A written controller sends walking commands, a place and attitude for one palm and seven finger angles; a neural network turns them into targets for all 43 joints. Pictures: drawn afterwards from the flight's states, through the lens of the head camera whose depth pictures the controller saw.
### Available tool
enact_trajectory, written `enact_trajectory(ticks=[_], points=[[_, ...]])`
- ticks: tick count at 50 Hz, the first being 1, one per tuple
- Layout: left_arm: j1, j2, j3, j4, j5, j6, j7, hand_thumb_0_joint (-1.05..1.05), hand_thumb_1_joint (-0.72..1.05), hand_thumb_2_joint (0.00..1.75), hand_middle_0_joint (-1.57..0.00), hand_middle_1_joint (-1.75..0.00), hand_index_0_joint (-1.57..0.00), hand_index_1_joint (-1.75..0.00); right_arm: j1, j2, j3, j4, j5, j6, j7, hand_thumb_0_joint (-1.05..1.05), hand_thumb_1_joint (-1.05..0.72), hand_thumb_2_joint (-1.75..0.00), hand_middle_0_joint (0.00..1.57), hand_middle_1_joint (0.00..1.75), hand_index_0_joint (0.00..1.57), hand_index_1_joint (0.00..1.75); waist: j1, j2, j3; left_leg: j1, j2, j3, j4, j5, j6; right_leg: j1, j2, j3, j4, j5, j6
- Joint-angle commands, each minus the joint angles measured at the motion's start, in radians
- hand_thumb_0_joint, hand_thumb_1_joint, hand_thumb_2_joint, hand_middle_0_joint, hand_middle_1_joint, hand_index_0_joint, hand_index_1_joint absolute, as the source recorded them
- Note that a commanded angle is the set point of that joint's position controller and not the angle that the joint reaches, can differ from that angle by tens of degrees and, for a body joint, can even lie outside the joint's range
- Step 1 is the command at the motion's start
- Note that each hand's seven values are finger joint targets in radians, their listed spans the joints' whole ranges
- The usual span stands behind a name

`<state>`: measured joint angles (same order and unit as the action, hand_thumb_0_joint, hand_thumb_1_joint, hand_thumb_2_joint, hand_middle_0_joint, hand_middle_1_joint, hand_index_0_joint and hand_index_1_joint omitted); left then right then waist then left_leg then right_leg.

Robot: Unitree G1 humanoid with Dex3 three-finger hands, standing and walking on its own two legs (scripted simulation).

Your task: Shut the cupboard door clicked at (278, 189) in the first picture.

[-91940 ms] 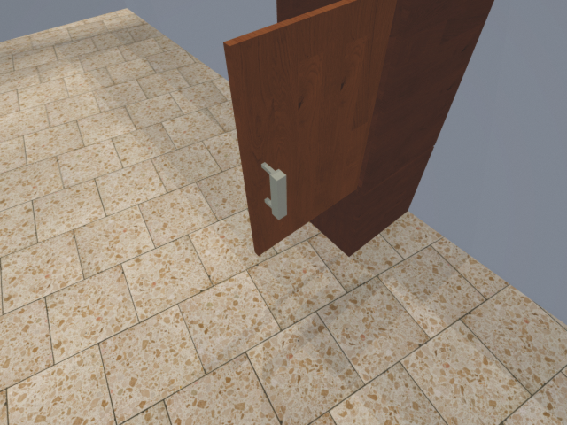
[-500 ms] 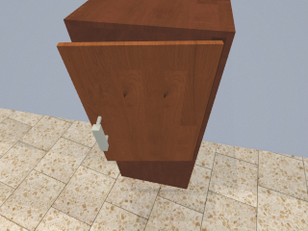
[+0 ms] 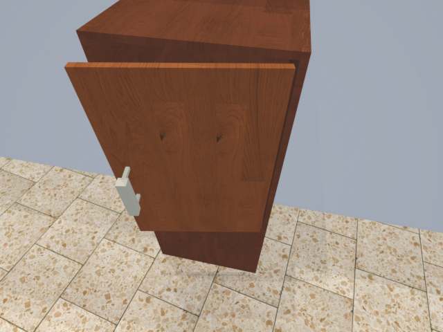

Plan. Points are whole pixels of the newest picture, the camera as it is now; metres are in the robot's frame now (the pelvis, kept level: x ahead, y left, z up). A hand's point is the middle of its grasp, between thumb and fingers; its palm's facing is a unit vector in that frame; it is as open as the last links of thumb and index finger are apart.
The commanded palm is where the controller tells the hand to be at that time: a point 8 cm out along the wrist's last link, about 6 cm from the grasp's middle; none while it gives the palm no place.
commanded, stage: come to a stop and stand still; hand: left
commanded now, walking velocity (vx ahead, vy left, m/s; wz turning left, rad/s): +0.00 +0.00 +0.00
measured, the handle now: (130, 191) +0.45 +0.27 -0.08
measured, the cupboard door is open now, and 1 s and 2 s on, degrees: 11 11 11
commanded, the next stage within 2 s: look again from close up in 0.32 s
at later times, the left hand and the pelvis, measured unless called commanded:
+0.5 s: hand out of the picture +0.00 +0.15 -0.17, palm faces +0.02 -0.99 -0.17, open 7.4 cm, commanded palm none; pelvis +0.00 -0.02 +0.00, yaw +0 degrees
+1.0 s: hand out of the picture +0.01 +0.15 -0.18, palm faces +0.03 -0.99 -0.17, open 7.4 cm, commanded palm none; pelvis +0.01 -0.02 +0.00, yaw +0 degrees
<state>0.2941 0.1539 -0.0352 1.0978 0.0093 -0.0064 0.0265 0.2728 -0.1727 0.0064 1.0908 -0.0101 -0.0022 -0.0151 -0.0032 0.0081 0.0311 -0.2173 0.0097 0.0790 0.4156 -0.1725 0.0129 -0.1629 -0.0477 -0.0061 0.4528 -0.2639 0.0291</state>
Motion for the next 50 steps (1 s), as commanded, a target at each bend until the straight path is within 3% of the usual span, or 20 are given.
enact_trajectory(ticks=[1, 21, 32, 50], points=[[0.046, 0.114, 0.027, -0.023, 0.001, -0.016, 0.010, 0.00, 0.90, 0.90, -0.20, -0.30, -0.20, -0.30, 0.038, -0.089, -0.021, -0.027, 0.003, -0.020, -0.004, 0.00, -0.90, -0.90, 0.20, 0.30, 0.20, 0.30, 0.003, -0.036, 0.046, 0.033, 0.082, -0.096, -0.080, 0.009, 0.001, -0.097, -0.059, 0.075, -0.120, 0.019, -0.049], [0.066, 0.092, 0.032, -0.012, 0.001, -0.020, 0.009, 0.00, 0.90, 0.90, -0.20, -0.30, -0.20, -0.30, 0.041, -0.062, -0.020, 0.002, 0.002, -0.021, -0.010, 0.00, -0.90, -0.90, 0.20, 0.30, 0.20, 0.30, 0.008, -0.007, 0.038, 0.043, 0.087, -0.088, -0.075, 0.045, -0.009, -0.084, -0.050, 0.073, -0.129, 0.051, -0.054], [0.074, 0.085, 0.035, -0.009, 0.002, -0.022, 0.009, 0.00, 0.90, 0.90, -0.20, -0.30, -0.20, -0.30, 0.048, -0.060, -0.020, 0.009, 0.001, -0.025, -0.013, 0.00, -0.90, -0.90, 0.20, 0.30, 0.20, 0.30, 0.010, -0.023, 0.014, 0.058, 0.093, -0.085, -0.071, 0.083, -0.008, -0.060, -0.051, 0.065, -0.120, 0.105, -0.054], [0.080, 0.082, 0.037, -0.006, 0.003, -0.022, 0.010, 0.00, 0.90, 0.90, -0.20, -0.30, -0.20, -0.30, 0.046, -0.056, -0.019, 0.016, 0.001, -0.026, -0.015, 0.00, -0.90, -0.90, 0.20, 0.30, 0.20, 0.30, 0.012, -0.016, 0.037, 0.057, 0.091, -0.089, -0.078, 0.096, -0.007, -0.054, -0.050, 0.059, -0.128, 0.114, -0.052]])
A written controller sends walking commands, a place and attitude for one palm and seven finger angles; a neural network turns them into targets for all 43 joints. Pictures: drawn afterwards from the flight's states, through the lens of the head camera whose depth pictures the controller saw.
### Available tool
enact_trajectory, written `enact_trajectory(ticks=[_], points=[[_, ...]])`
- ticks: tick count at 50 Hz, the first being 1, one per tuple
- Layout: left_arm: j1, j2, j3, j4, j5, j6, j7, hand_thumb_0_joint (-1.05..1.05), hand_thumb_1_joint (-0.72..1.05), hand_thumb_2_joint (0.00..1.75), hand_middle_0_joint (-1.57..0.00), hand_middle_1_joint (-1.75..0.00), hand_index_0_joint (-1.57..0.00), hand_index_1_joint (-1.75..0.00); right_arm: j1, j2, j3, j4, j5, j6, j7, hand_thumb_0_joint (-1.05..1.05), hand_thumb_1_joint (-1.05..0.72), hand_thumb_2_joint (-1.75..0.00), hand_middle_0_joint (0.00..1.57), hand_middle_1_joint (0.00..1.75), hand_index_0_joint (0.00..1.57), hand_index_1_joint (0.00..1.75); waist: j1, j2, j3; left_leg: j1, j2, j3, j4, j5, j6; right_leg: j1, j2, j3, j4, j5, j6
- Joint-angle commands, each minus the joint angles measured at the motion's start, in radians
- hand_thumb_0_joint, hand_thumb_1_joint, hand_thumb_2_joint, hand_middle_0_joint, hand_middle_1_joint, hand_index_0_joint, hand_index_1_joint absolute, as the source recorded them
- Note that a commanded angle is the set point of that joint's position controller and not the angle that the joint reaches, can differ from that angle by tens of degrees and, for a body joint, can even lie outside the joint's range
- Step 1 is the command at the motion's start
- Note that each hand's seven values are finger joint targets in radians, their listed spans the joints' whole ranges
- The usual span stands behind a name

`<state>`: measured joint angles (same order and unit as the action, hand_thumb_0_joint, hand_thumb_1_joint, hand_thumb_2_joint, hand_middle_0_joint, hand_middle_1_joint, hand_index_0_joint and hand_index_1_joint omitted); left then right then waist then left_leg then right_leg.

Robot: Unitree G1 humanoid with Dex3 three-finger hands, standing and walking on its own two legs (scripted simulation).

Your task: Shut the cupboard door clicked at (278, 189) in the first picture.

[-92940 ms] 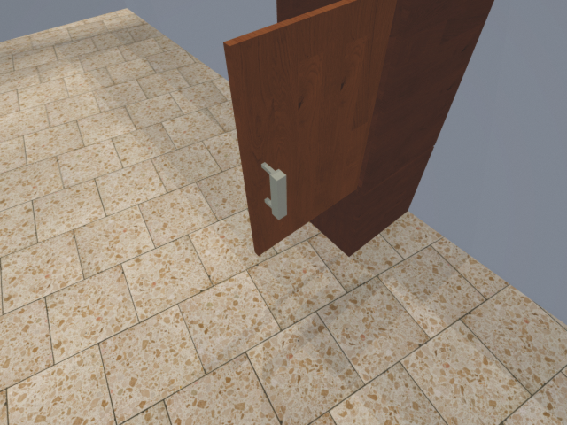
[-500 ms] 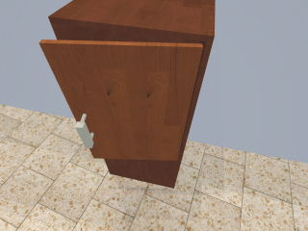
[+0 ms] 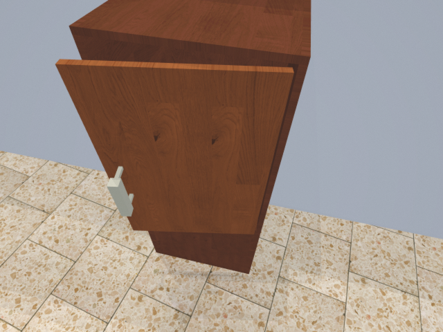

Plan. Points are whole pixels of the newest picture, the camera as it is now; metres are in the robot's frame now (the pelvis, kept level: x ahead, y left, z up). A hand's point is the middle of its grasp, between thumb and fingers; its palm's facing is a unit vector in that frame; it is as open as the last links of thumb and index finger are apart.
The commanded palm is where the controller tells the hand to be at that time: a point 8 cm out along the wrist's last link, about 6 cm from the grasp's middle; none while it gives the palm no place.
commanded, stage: shuffle to correct the standing spot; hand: left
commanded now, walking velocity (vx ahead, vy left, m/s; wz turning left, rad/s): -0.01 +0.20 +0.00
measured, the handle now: (123, 191) +0.44 +0.28 -0.09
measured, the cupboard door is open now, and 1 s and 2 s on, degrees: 11 11 11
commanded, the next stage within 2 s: come to a stop and stand still in 0.20 s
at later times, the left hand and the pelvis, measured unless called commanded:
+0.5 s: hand out of the picture +0.01 +0.24 -0.19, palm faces +0.03 -0.97 -0.23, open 7.4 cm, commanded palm none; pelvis -0.01 +0.04 -0.01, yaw -1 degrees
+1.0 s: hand out of the picture -0.03 +0.21 -0.18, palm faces +0.00 -0.98 -0.19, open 7.4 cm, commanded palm none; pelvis -0.03 +0.04 -0.01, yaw +0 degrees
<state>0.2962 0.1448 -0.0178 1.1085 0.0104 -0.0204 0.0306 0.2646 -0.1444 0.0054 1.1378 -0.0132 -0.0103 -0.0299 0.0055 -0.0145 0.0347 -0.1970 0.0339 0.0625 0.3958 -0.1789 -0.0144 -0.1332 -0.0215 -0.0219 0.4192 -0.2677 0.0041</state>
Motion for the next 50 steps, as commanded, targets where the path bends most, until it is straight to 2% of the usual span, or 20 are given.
enact_trajectory(ticks=[1, 5, 12, 15, 17, 19, 20, 23, 25, 28, 31, 33, 34, 36, 37, 38, 40, 42, 46, 50], points=[[0.076, 0.094, 0.021, -0.019, 0.002, -0.008, 0.007, 0.00, 0.90, 0.90, -0.20, -0.30, -0.20, -0.30, 0.054, -0.088, -0.018, -0.034, 0.004, -0.017, 0.000, 0.00, -0.90, -0.90, 0.20, 0.30, 0.20, 0.30, 0.007, 0.024, 0.029, 0.032, 0.063, -0.071, -0.054, 0.108, 0.020, -0.078, -0.082, 0.080, -0.091, 0.127, -0.030], [0.070, 0.122, 0.038, -0.037, 0.006, 0.000, 0.013, 0.00, 0.90, 0.90, -0.20, -0.30, -0.20, -0.30, 0.047, -0.092, -0.026, -0.057, 0.004, -0.003, 0.003, 0.00, -0.90, -0.90, 0.20, 0.30, 0.20, 0.30, 0.015, 0.021, 0.023, 0.001, 0.050, -0.059, -0.016, 0.110, 0.016, -0.076, -0.117, 0.096, -0.053, 0.170, -0.045], [0.052, 0.188, 0.079, -0.080, 0.011, 0.019, 0.020, 0.00, 0.90, 0.90, -0.20, -0.30, -0.20, -0.30, 0.024, -0.102, -0.052, -0.129, -0.002, 0.029, 0.012, 0.00, -0.90, -0.90, 0.20, 0.30, 0.20, 0.30, 0.019, -0.114, 0.025, -0.083, -0.005, -0.008, 0.126, -0.013, -0.001, -0.102, -0.244, 0.204, -0.054, 0.166, -0.108], [0.032, 0.204, 0.094, -0.102, 0.017, 0.027, 0.023, 0.00, 0.90, 0.90, -0.20, -0.30, -0.20, -0.30, 0.025, -0.102, -0.061, -0.152, -0.004, 0.036, 0.016, 0.00, -0.90, -0.90, 0.20, 0.30, 0.20, 0.30, 0.014, -0.153, 0.041, -0.084, -0.013, -0.003, 0.156, -0.043, 0.000, -0.146, -0.273, 0.214, -0.031, 0.174, -0.124], [0.001, 0.171, 0.086, -0.120, 0.019, 0.033, 0.019, 0.00, 0.90, 0.90, -0.20, -0.30, -0.20, -0.30, 0.066, -0.100, -0.058, -0.147, -0.003, 0.022, 0.017, 0.00, -0.90, -0.90, 0.20, 0.30, 0.20, 0.30, -0.011, -0.096, 0.020, 0.015, 0.021, -0.043, 0.074, 0.044, 0.015, -0.217, -0.185, 0.129, 0.045, 0.084, -0.081], [0.005, 0.080, 0.065, -0.127, 0.017, 0.041, 0.017, 0.00, 0.90, 0.90, -0.20, -0.30, -0.20, -0.30, 0.102, -0.152, -0.060, -0.130, -0.011, 0.004, 0.010, 0.00, -0.90, -0.90, 0.20, 0.30, 0.20, 0.30, -0.012, 0.134, -0.006, 0.031, 0.175, -0.239, -0.087, 0.090, 0.093, -0.236, -0.037, -0.018, 0.211, -0.148, -0.005], [0.020, 0.065, 0.056, -0.118, 0.017, 0.043, 0.018, 0.00, 0.90, 0.90, -0.20, -0.30, -0.20, -0.30, 0.091, -0.155, -0.060, -0.131, -0.010, -0.001, 0.004, 0.00, -0.90, -0.90, 0.20, 0.30, 0.20, 0.30, -0.009, 0.180, -0.006, 0.017, 0.217, -0.311, -0.167, 0.048, 0.128, -0.236, -0.024, -0.012, 0.302, -0.233, 0.000], [0.036, 0.079, 0.050, -0.095, 0.017, 0.031, 0.005, 0.00, 0.90, 0.90, -0.20, -0.30, -0.20, -0.30, 0.017, -0.161, -0.054, -0.143, -0.011, -0.018, -0.005, 0.00, -0.90, -0.90, 0.20, 0.30, 0.20, 0.30, 0.019, 0.099, -0.013, 0.008, 0.228, -0.293, -0.160, 0.094, 0.182, -0.212, -0.052, 0.028, 0.332, -0.212, -0.018], [0.041, 0.066, 0.044, -0.077, 0.012, 0.023, -0.001, 0.00, 0.90, 0.90, -0.20, -0.30, -0.20, -0.30, 0.004, -0.149, -0.048, -0.131, -0.012, -0.021, -0.005, 0.00, -0.90, -0.90, 0.20, 0.30, 0.20, 0.30, 0.019, 0.069, -0.039, 0.026, 0.203, -0.235, -0.127, 0.151, 0.170, -0.159, -0.050, 0.020, 0.218, -0.149, -0.013], [0.063, 0.067, 0.035, -0.051, 0.008, 0.011, -0.001, 0.00, 0.90, 0.90, -0.20, -0.30, -0.20, -0.30, 0.008, -0.113, -0.039, -0.101, -0.003, -0.022, -0.008, 0.00, -0.90, -0.90, 0.20, 0.30, 0.20, 0.30, 0.020, 0.026, -0.050, 0.040, 0.146, -0.171, -0.059, 0.221, 0.113, -0.081, -0.049, 0.039, -0.006, 0.049, -0.007], [0.060, 0.094, 0.029, -0.042, 0.003, 0.006, 0.001, 0.00, 0.90, 0.90, -0.20, -0.30, -0.20, -0.30, 0.017, -0.090, -0.028, -0.080, 0.003, -0.026, -0.003, 0.00, -0.90, -0.90, 0.20, 0.30, 0.20, 0.30, 0.003, 0.050, -0.033, 0.023, 0.097, -0.129, -0.066, 0.148, 0.065, -0.054, -0.088, 0.075, -0.045, 0.137, -0.026], [0.041, 0.087, 0.026, -0.032, 0.005, 0.003, 0.000, 0.00, 0.90, 0.90, -0.20, -0.30, -0.20, -0.30, 0.014, -0.092, -0.031, -0.067, 0.003, -0.020, -0.004, 0.00, -0.90, -0.90, 0.20, 0.30, 0.20, 0.30, -0.003, -0.060, -0.001, 0.032, 0.093, -0.115, -0.056, 0.129, 0.058, -0.070, -0.076, 0.064, -0.058, 0.155, -0.021], [0.035, 0.080, 0.024, -0.032, 0.004, 0.003, 0.001, 0.00, 0.90, 0.90, -0.20, -0.30, -0.20, -0.30, 0.020, -0.096, -0.028, -0.058, 0.003, -0.020, -0.004, 0.00, -0.90, -0.90, 0.20, 0.30, 0.20, 0.30, -0.006, -0.062, 0.008, 0.033, 0.090, -0.111, -0.067, 0.115, 0.054, -0.078, -0.079, 0.067, -0.066, 0.138, -0.021], [0.040, 0.081, 0.022, -0.026, 0.002, 0.004, 0.002, 0.00, 0.90, 0.90, -0.20, -0.30, -0.20, -0.30, 0.023, -0.091, -0.022, -0.045, 0.002, -0.019, -0.001, 0.00, -0.90, -0.90, 0.20, 0.30, 0.20, 0.30, -0.003, -0.004, 0.026, 0.031, 0.084, -0.110, -0.096, 0.049, 0.048, -0.088, -0.081, 0.072, -0.089, 0.080, -0.023], [0.092, 0.120, 0.020, -0.019, 0.023, -0.005, 0.041, 0.00, 0.90, 0.90, -0.20, -0.30, -0.20, -0.30, -0.020, -0.169, -0.032, -0.115, 0.010, -0.019, 0.007, 0.00, -0.90, -0.90, 0.20, 0.30, 0.20, 0.30, 0.009, -0.007, 0.054, -0.017, 0.104, -0.086, 0.087, 0.157, 0.027, -0.121, -0.095, 0.081, -0.074, 0.178, -0.014], [0.075, 0.136, 0.022, -0.029, 0.020, -0.019, 0.042, 0.00, 0.90, 0.90, -0.20, -0.30, -0.20, -0.30, -0.024, -0.134, -0.020, -0.130, 0.003, -0.025, 0.011, 0.00, -0.90, -0.90, 0.20, 0.30, 0.20, 0.30, -0.016, 0.084, 0.021, -0.005, 0.073, -0.079, 0.085, 0.245, 0.011, -0.083, -0.124, 0.091, -0.030, 0.396, -0.038], [0.082, 0.125, 0.012, -0.044, 0.000, -0.021, 0.029, 0.00, 0.90, 0.90, -0.20, -0.30, -0.20, -0.30, 0.044, -0.113, -0.018, -0.112, -0.002, -0.030, 0.005, 0.00, -0.90, -0.90, 0.20, 0.30, 0.20, 0.30, -0.014, 0.100, -0.085, 0.027, 0.077, -0.097, 0.050, 0.171, 0.041, -0.020, -0.102, 0.082, -0.005, 0.243, -0.059], [0.057, 0.122, 0.013, -0.053, 0.000, -0.012, 0.021, 0.00, 0.90, 0.90, -0.20, -0.30, -0.20, -0.30, 0.030, -0.121, -0.021, -0.123, 0.002, -0.018, 0.006, 0.00, -0.90, -0.90, 0.20, 0.30, 0.20, 0.30, -0.021, 0.082, -0.053, 0.001, 0.074, -0.104, 0.022, 0.032, 0.046, -0.054, -0.085, 0.077, -0.025, 0.076, -0.057], [0.047, 0.110, 0.012, -0.069, 0.007, -0.001, 0.012, 0.00, 0.90, 0.90, -0.20, -0.30, -0.20, -0.30, 0.037, -0.128, -0.025, -0.140, -0.003, -0.001, 0.015, 0.00, -0.90, -0.90, 0.20, 0.30, 0.20, 0.30, -0.025, 0.000, 0.102, -0.105, 0.055, -0.129, -0.043, -0.202, 0.048, -0.170, -0.065, 0.083, -0.062, -0.160, -0.057], [0.072, 0.104, 0.014, -0.075, 0.007, -0.001, 0.009, 0.00, 0.90, 0.90, -0.20, -0.30, -0.20, -0.30, 0.054, -0.127, -0.025, -0.138, -0.006, 0.001, 0.017, 0.00, -0.90, -0.90, 0.20, 0.30, 0.20, 0.30, -0.018, 0.003, 0.100, -0.121, 0.053, -0.146, -0.072, -0.241, 0.053, -0.181, -0.059, 0.085, -0.058, -0.183, -0.053]])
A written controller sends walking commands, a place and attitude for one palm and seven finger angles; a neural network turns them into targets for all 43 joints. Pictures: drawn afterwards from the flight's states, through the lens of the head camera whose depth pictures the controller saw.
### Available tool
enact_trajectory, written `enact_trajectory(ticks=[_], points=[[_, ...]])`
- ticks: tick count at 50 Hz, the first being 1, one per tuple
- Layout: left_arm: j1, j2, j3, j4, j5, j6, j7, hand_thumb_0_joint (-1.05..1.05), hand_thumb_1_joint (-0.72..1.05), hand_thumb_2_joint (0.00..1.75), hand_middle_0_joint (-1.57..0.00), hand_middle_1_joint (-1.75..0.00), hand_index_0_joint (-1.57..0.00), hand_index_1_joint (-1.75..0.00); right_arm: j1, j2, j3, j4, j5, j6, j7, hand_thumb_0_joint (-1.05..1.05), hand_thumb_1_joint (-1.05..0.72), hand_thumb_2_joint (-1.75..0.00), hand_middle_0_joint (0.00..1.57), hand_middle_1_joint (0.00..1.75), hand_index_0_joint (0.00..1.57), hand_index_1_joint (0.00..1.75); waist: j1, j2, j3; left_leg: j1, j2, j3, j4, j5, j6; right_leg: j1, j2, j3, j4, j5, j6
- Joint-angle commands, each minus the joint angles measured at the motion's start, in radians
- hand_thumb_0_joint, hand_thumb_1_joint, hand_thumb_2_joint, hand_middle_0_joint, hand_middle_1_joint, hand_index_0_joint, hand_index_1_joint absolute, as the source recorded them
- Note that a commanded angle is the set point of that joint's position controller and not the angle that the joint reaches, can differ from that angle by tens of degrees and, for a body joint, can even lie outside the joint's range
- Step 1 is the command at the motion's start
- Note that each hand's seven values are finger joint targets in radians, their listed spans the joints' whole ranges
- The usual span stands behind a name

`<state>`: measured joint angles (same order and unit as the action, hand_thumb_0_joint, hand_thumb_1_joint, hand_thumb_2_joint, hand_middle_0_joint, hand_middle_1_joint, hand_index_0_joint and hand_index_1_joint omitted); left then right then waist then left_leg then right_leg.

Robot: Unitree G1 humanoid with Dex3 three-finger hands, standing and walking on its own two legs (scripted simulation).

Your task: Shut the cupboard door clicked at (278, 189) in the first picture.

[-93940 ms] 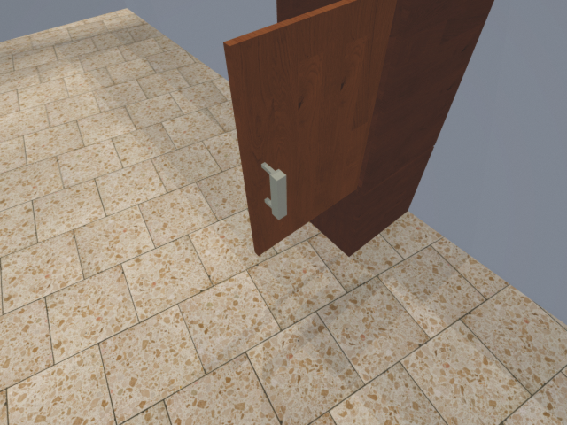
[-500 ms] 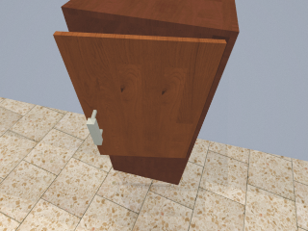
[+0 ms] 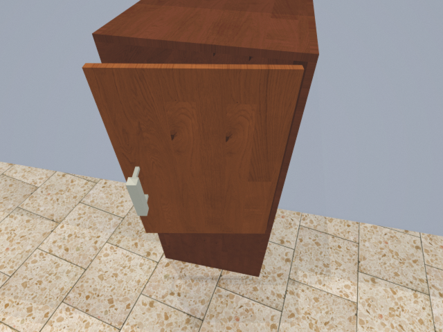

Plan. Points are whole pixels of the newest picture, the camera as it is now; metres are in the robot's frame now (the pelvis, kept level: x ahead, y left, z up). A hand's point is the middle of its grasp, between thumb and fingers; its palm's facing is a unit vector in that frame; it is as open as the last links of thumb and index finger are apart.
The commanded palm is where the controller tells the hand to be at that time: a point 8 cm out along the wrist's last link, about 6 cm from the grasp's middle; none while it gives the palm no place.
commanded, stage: come to a stop and stand still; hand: left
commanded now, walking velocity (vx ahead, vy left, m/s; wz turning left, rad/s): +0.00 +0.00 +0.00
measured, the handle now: (140, 191) +0.47 +0.24 -0.08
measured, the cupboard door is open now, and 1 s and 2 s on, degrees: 11 11 11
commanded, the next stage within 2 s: look again from close up in 0.32 s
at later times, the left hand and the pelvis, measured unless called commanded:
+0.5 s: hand out of the picture +0.00 +0.15 -0.18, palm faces +0.01 -0.99 -0.13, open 7.4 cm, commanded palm none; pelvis +0.01 +0.00 +0.00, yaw +0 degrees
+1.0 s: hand out of the picture +0.02 +0.18 -0.18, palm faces +0.01 -0.99 -0.15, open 7.4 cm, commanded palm +0.12 +0.23 -0.07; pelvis +0.03 +0.02 +0.01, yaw +0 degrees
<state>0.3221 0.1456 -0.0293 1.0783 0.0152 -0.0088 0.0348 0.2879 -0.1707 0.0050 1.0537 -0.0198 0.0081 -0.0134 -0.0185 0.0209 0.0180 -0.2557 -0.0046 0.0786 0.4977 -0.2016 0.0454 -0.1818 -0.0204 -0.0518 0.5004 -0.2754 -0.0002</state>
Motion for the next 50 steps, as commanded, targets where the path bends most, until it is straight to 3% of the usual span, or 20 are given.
enact_trajectory(ticks=[1, 6, 23, 30, 40, 49, 50], points=[[0.053, 0.102, 0.027, -0.046, 0.002, -0.013, 0.005, 0.00, 0.90, 0.90, -0.20, -0.30, -0.20, -0.30, 0.034, -0.098, -0.025, -0.054, 0.001, -0.019, 0.001, 0.00, -0.90, -0.90, 0.20, 0.30, 0.20, 0.30, 0.008, -0.038, 0.105, -0.057, 0.092, -0.162, -0.176, -0.215, -0.006, -0.128, -0.062, 0.114, -0.138, -0.169, -0.048], [0.063, 0.100, 0.026, -0.047, -0.001, -0.017, 0.004, 0.00, 0.90, 0.90, -0.20, -0.30, -0.20, -0.30, 0.051, -0.085, -0.021, -0.038, 0.003, -0.022, 0.002, 0.00, -0.90, -0.90, 0.20, 0.30, 0.20, 0.30, 0.008, -0.076, 0.078, -0.025, 0.083, -0.140, -0.152, -0.151, -0.009, -0.135, -0.076, 0.130, -0.161, -0.163, -0.048], [0.083, 0.081, 0.022, -0.008, -0.003, -0.023, 0.004, 0.00, 0.90, 0.90, -0.20, -0.30, -0.20, -0.30, 0.052, -0.058, -0.012, 0.029, 0.012, -0.039, -0.007, 0.00, -0.90, -0.90, 0.20, 0.30, 0.20, 0.30, 0.021, -0.005, 0.047, 0.012, 0.100, -0.133, -0.161, -0.015, -0.010, -0.044, -0.081, 0.103, -0.154, 0.047, -0.037], [0.074, 0.070, 0.022, 0.001, -0.001, -0.017, 0.006, 0.00, 0.90, 0.90, -0.20, -0.30, -0.20, -0.30, 0.041, -0.064, -0.012, 0.038, 0.011, -0.038, -0.009, 0.00, -0.90, -0.90, 0.20, 0.30, 0.20, 0.30, 0.022, -0.016, 0.063, 0.005, 0.105, -0.142, -0.183, -0.033, -0.009, -0.033, -0.079, 0.093, -0.148, 0.056, -0.030], [0.075, 0.070, 0.025, 0.009, -0.002, -0.016, 0.008, 0.00, 0.90, 0.90, -0.20, -0.30, -0.20, -0.30, 0.032, -0.070, -0.011, 0.044, 0.012, -0.044, -0.013, 0.00, -0.90, -0.90, 0.20, 0.30, 0.20, 0.30, 0.024, -0.032, 0.028, 0.061, 0.110, -0.132, -0.168, 0.102, -0.002, 0.000, -0.089, 0.081, -0.146, 0.126, -0.019], [0.076, 0.070, 0.025, 0.013, 0.000, -0.011, 0.009, 0.00, 0.90, 0.90, -0.20, -0.30, -0.20, -0.30, 0.027, -0.073, -0.010, 0.052, 0.012, -0.041, -0.013, 0.00, -0.90, -0.90, 0.20, 0.30, 0.20, 0.30, 0.026, -0.033, 0.053, 0.065, 0.111, -0.136, -0.193, 0.085, -0.001, -0.001, -0.091, 0.079, -0.154, 0.114, -0.015], [0.101, 0.107, 0.021, 0.030, 0.019, -0.029, 0.044, 0.00, 0.90, 0.90, -0.20, -0.30, -0.20, -0.30, -0.036, -0.116, -0.009, -0.021, 0.019, -0.048, -0.006, 0.00, -0.90, -0.90, 0.20, 0.30, 0.20, 0.30, 0.040, -0.002, 0.084, 0.020, 0.121, -0.122, -0.017, 0.234, -0.030, -0.053, -0.113, 0.112, -0.157, 0.228, -0.018]])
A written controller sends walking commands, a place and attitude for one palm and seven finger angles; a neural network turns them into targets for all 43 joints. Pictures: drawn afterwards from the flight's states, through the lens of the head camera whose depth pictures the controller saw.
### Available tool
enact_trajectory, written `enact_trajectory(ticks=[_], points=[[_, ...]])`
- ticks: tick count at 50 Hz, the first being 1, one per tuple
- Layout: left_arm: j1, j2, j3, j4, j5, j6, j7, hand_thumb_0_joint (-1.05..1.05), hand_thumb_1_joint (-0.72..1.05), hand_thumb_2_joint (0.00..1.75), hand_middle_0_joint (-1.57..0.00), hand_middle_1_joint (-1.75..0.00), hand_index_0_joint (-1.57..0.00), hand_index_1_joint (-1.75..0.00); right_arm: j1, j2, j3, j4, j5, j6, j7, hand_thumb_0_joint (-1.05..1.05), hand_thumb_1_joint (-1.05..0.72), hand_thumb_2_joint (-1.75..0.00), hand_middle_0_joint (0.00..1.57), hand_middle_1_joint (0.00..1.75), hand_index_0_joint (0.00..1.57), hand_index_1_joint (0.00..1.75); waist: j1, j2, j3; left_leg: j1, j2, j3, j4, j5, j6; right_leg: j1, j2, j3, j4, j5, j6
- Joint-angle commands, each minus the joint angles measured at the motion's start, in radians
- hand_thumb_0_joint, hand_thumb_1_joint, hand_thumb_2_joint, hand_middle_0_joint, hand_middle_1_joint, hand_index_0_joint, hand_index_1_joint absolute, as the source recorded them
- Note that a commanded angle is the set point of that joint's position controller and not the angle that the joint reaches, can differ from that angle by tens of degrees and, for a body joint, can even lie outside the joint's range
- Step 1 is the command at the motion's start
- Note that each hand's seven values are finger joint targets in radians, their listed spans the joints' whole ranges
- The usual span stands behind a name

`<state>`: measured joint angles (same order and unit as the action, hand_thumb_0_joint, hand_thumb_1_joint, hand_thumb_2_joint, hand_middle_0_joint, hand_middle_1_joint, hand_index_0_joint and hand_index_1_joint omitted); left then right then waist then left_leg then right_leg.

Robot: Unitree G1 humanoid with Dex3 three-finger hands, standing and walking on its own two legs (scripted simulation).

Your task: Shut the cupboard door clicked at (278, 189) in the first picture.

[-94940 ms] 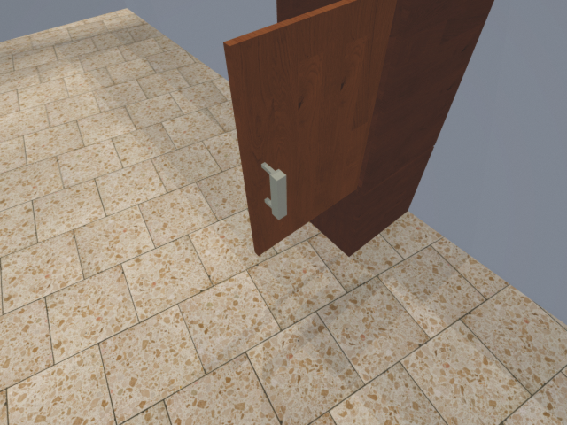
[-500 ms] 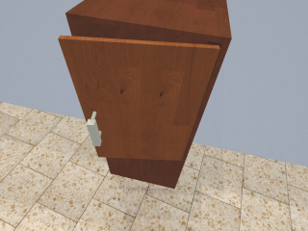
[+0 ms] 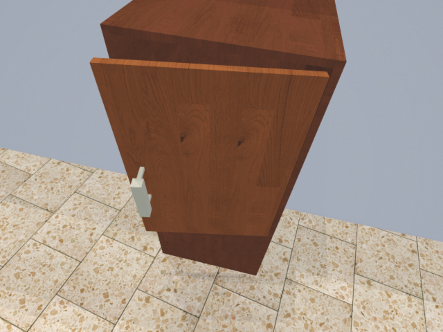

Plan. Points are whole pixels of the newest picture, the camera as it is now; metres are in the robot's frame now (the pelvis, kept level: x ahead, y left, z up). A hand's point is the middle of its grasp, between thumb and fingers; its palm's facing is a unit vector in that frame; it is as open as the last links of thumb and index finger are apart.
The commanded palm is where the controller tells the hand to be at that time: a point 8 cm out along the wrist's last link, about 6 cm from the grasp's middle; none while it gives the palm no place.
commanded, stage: raise the hand and make a fist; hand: left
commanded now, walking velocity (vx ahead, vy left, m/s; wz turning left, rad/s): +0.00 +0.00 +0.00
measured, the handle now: (143, 191) +0.44 +0.22 -0.08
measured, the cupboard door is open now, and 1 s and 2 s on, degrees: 11 11 11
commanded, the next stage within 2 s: bring the fist close to the handle in 1.92 s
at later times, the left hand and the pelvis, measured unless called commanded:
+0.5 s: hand out of the picture +0.11 +0.17 -0.11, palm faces +0.16 -0.99 -0.02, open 5.8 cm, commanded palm +0.11 +0.21 -0.08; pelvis -0.04 -0.04 -0.12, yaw +3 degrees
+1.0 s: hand (138, 312) +0.17 +0.16 -0.07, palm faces +0.07 -1.00 -0.06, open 3.6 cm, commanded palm +0.14 +0.21 -0.08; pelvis -0.03 -0.04 -0.13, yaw +2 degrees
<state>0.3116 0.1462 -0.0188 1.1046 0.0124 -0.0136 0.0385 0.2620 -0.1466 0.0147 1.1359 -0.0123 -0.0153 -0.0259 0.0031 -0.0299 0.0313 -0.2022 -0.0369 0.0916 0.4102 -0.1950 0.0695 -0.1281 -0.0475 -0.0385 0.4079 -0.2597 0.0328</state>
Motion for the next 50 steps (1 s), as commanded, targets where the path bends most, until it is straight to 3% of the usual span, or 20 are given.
enact_trajectory(ticks=[1, 2, 3, 4, 5, 7, 10, 12, 14, 18, 22, 24, 26, 29, 32, 36, 38, 41, 46, 50], points=[[-0.756, 0.606, 0.355, -1.692, -0.120, -0.274, 0.041, 0.00, 0.90, 0.90, -0.20, -0.30, -0.20, -0.30, 0.081, -0.340, -0.061, -0.450, 0.028, -0.196, -0.075, 0.00, -0.90, -0.90, 0.20, 0.30, 0.20, 0.30, -0.193, 0.092, -0.341, 0.314, 0.097, -0.159, 0.009, 0.291, -0.049, -0.160, 0.046, -0.026, 0.062, 0.262, -0.043], [-0.120, 0.196, 0.031, -1.428, -0.132, -0.201, 0.042, 0.00, 0.90, 0.90, -0.22, -0.32, -0.22, -0.32, 0.002, -0.205, 0.005, -0.424, 0.056, -0.279, -0.083, 0.00, -0.90, -0.90, 0.20, 0.30, 0.20, 0.30, -0.033, 0.374, -0.472, 0.402, 0.118, -0.138, -0.008, 0.383, -0.090, -0.175, 0.085, -0.052, 0.133, 0.069, -0.068], [-0.118, 0.174, 0.069, -1.343, -0.163, -0.140, 0.091, 0.00, 0.90, 0.90, -0.24, -0.34, -0.24, -0.34, -0.018, -0.227, -0.007, -0.349, 0.049, -0.312, -0.084, 0.00, -0.90, -0.90, 0.20, 0.30, 0.20, 0.30, -0.023, 0.316, -0.404, 0.310, 0.132, -0.164, -0.031, 0.360, -0.143, -0.172, 0.087, -0.057, 0.185, -0.009, -0.068], [0.163, -0.084, -0.079, -1.009, -0.155, -0.023, 0.084, 0.00, 0.90, 0.90, -0.25, -0.36, -0.25, -0.36, -0.029, -0.172, -0.006, -0.324, 0.061, -0.317, -0.052, 0.00, -0.90, -0.90, 0.20, 0.30, 0.20, 0.30, -0.033, 0.216, -0.197, 0.143, 0.126, -0.199, -0.076, 0.176, -0.125, -0.282, 0.056, -0.053, 0.221, -0.092, -0.053], [0.002, -0.062, -0.110, -1.190, -0.179, -0.047, 0.083, 0.00, 0.90, 0.90, -0.27, -0.38, -0.27, -0.38, -0.002, -0.219, -0.028, -0.401, 0.065, -0.327, -0.029, 0.00, -0.90, -0.90, 0.20, 0.30, 0.20, 0.30, -0.057, 0.174, -0.076, 0.014, 0.108, -0.216, -0.049, -0.062, -0.104, -0.286, 0.043, -0.046, 0.189, -0.070, -0.058], [-0.013, -0.042, -0.072, -1.060, -0.155, -0.139, 0.056, 0.00, 0.90, 0.90, -0.31, -0.42, -0.31, -0.42, -0.058, -0.236, -0.040, -0.465, 0.046, -0.354, -0.021, 0.00, -0.90, -0.90, 0.20, 0.30, 0.20, 0.30, -0.081, 0.028, 0.089, -0.188, 0.062, -0.214, 0.057, -0.263, -0.080, -0.384, 0.034, -0.058, 0.142, -0.097, -0.056], [0.259, -0.041, 0.045, -0.832, -0.191, -0.338, -0.061, 0.00, 0.90, 0.90, -0.36, -0.48, -0.36, -0.48, -0.075, -0.218, -0.078, -0.536, 0.025, -0.352, 0.009, 0.00, -0.90, -0.90, 0.20, 0.30, 0.20, 0.30, 0.006, -0.290, -0.006, -0.386, 0.035, -0.168, 0.287, -0.203, -0.083, -0.554, 0.048, -0.081, 0.281, -0.236, -0.063], [0.368, -0.018, 0.103, -0.842, -0.249, -0.506, -0.194, 0.00, 0.90, 0.90, -0.40, -0.52, -0.40, -0.52, -0.106, -0.223, -0.102, -0.585, 0.012, -0.339, 0.031, 0.00, -0.90, -0.90, 0.20, 0.30, 0.20, 0.30, 0.059, -0.380, -0.109, -0.496, 0.023, -0.126, 0.401, -0.172, -0.099, -0.587, 0.053, -0.062, 0.378, -0.267, -0.067], [0.346, 0.051, 0.167, -0.857, -0.283, -0.641, -0.327, 0.00, 0.90, 0.90, -0.44, -0.56, -0.44, -0.56, -0.140, -0.235, -0.115, -0.639, 0.013, -0.316, 0.058, 0.00, -0.90, -0.90, 0.20, 0.30, 0.20, 0.30, 0.077, -0.230, -0.185, -0.565, 0.008, -0.107, 0.502, -0.121, -0.108, -0.589, 0.039, -0.022, 0.497, -0.157, -0.082], [0.238, 0.208, 0.286, -1.056, -0.262, -0.651, -0.331, 0.00, 0.90, 0.90, -0.51, -0.64, -0.51, -0.64, -0.179, -0.226, -0.122, -0.748, 0.019, -0.272, 0.058, 0.00, -0.90, -0.90, 0.20, 0.30, 0.20, 0.30, 0.120, 0.199, -0.304, -0.610, 0.010, -0.100, 0.574, -0.187, -0.091, -0.704, 0.049, 0.007, 0.658, -0.178, -0.096], [0.070, 0.204, 0.232, -1.519, -0.281, -0.693, -0.242, 0.00, 0.90, 0.90, -0.58, -0.72, -0.58, -0.72, -0.151, -0.204, -0.107, -0.790, 0.014, -0.270, 0.043, 0.00, -0.90, -0.90, 0.20, 0.30, 0.20, 0.30, 0.056, 0.325, -0.504, -0.496, 0.041, -0.151, 0.649, -0.163, -0.061, -0.782, 0.062, 0.033, 0.686, -0.149, -0.090], [0.014, 0.182, 0.173, -1.639, -0.286, -0.732, -0.231, 0.00, 0.90, 0.90, -0.62, -0.76, -0.62, -0.76, -0.127, -0.208, -0.102, -0.754, 0.009, -0.278, 0.020, 0.00, -0.90, -0.90, 0.20, 0.30, 0.20, 0.30, -0.005, 0.269, -0.531, -0.506, 0.052, -0.165, 0.719, -0.130, -0.047, -0.836, 0.073, 0.047, 0.690, -0.146, -0.083], [0.000, 0.128, 0.094, -1.584, -0.297, -0.744, -0.268, 0.00, 0.90, 0.90, -0.66, -0.80, -0.66, -0.80, -0.116, -0.212, -0.091, -0.725, 0.013, -0.291, 0.004, 0.00, -0.90, -0.90, 0.20, 0.30, 0.20, 0.30, -0.062, 0.182, -0.447, -0.606, 0.052, -0.165, 0.789, -0.156, -0.037, -0.876, 0.078, 0.069, 0.674, -0.178, -0.075], [0.024, 0.129, 0.084, -1.409, -0.304, -0.672, -0.350, 0.00, 0.90, 0.90, -0.71, -0.86, -0.71, -0.86, -0.099, -0.226, -0.085, -0.706, 0.023, -0.291, -0.023, 0.00, -0.90, -0.90, 0.20, 0.30, 0.20, 0.30, -0.092, 0.052, -0.380, -0.746, 0.054, -0.163, 0.856, -0.211, -0.034, -0.881, 0.076, 0.088, 0.651, -0.246, -0.064], [0.162, 0.142, 0.121, -1.220, -0.310, -0.463, -0.419, 0.00, 0.90, 0.90, -0.77, -0.92, -0.77, -0.92, -0.112, -0.225, -0.092, -0.749, 0.059, -0.257, -0.042, 0.00, -0.90, -0.90, 0.20, 0.30, 0.20, 0.30, -0.040, -0.104, -0.368, -0.840, 0.046, -0.138, 0.833, -0.264, -0.031, -0.780, 0.052, 0.137, 0.564, -0.371, -0.042], [0.217, 0.254, 0.319, -1.307, -0.348, -0.268, -0.383, 0.00, 0.90, 0.90, -0.84, -1.00, -0.84, -1.00, -0.152, -0.190, -0.089, -0.820, 0.069, -0.195, -0.049, 0.00, -0.90, -0.90, 0.20, 0.30, 0.20, 0.30, 0.069, -0.106, -0.526, -0.819, 0.026, -0.118, 0.799, -0.143, -0.041, -0.522, -0.001, 0.198, 0.563, -0.134, -0.002], [0.208, 0.270, 0.392, -1.369, -0.350, -0.298, -0.295, 0.00, 0.90, 0.90, -0.88, -1.04, -0.88, -1.04, -0.153, -0.162, -0.085, -0.807, 0.056, -0.181, -0.047, 0.00, -0.90, -0.90, 0.20, 0.30, 0.20, 0.30, 0.091, -0.071, -0.540, -0.798, 0.037, -0.128, 0.795, -0.084, -0.048, -0.489, 0.005, 0.186, 0.605, 0.027, 0.006], [0.204, 0.205, 0.343, -1.440, -0.331, -0.436, -0.220, 0.00, 0.90, 0.90, -0.93, -1.10, -0.93, -1.10, -0.110, -0.136, -0.083, -0.768, 0.039, -0.194, -0.034, 0.00, -0.90, -0.90, 0.20, 0.30, 0.20, 0.30, 0.076, 0.025, -0.507, -0.727, 0.049, -0.129, 0.757, -0.007, -0.058, -0.551, 0.028, 0.112, 0.668, 0.175, -0.022], [0.145, 0.118, 0.171, -1.298, -0.306, -0.596, -0.294, 0.00, 0.90, 0.90, -1.02, -1.20, -1.02, -1.20, -0.085, -0.181, -0.084, -0.714, 0.030, -0.219, -0.028, 0.00, -0.90, -0.90, 0.20, 0.30, 0.20, 0.30, -0.040, -0.002, -0.360, -0.787, 0.050, -0.146, 0.809, -0.132, -0.055, -0.770, 0.038, 0.101, 0.663, -0.044, -0.023], [0.145, 0.160, 0.176, -1.226, -0.334, -0.566, -0.375, 0.00, 0.90, 0.90, -1.10, -1.28, -1.10, -1.28, -0.080, -0.220, -0.096, -0.741, 0.050, -0.229, -0.046, 0.00, -0.90, -0.90, 0.20, 0.30, 0.20, 0.30, -0.021, -0.022, -0.363, -0.805, 0.047, -0.140, 0.791, -0.230, -0.043, -0.796, 0.042, 0.118, 0.606, -0.308, -0.044]])
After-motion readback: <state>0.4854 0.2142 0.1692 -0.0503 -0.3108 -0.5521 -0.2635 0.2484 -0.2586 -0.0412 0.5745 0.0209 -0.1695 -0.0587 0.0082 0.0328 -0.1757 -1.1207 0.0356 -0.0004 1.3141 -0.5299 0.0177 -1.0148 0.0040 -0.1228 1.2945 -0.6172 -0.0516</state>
